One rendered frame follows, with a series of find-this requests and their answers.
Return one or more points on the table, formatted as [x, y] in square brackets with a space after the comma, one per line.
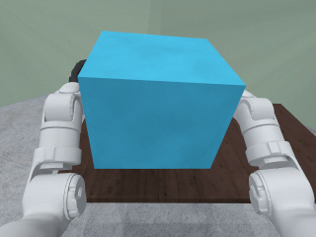
[227, 180]

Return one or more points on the carton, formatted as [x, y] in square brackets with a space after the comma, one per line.
[156, 102]

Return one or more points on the left robot upper arm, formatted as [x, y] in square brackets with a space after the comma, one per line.
[51, 202]

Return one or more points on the right robot forearm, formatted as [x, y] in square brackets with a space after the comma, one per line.
[266, 147]

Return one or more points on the left robot hand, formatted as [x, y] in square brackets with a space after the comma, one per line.
[76, 70]

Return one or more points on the left robot forearm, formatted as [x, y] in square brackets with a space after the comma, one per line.
[60, 129]

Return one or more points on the right robot upper arm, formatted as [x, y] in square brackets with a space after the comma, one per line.
[283, 195]

